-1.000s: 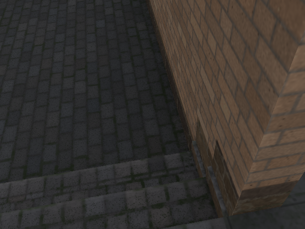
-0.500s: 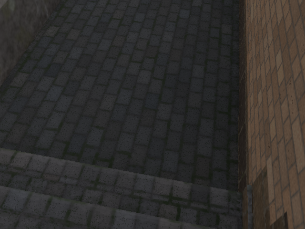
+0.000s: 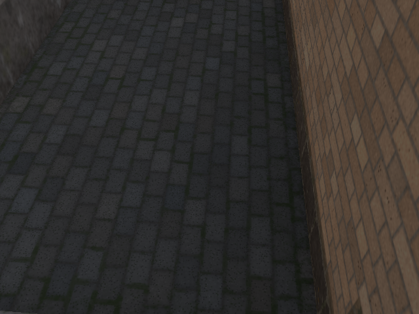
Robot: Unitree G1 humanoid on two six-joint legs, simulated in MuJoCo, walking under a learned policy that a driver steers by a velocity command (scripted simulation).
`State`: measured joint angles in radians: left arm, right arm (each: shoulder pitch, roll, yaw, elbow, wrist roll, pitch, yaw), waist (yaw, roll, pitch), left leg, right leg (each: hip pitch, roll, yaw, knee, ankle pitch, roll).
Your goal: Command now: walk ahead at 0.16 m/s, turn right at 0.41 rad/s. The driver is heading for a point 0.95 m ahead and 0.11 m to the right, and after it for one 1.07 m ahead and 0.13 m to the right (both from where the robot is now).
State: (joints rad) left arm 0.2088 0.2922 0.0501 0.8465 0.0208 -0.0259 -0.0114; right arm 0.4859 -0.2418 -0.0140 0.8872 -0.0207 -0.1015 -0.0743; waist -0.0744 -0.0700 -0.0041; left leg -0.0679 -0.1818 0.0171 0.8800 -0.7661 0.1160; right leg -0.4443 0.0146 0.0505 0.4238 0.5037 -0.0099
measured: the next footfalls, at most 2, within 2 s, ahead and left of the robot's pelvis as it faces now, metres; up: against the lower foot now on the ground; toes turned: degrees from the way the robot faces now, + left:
right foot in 0.06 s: +0.16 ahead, -0.07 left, -0.17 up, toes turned -2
left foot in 0.72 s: +0.18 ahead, +0.11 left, -0.17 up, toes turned -23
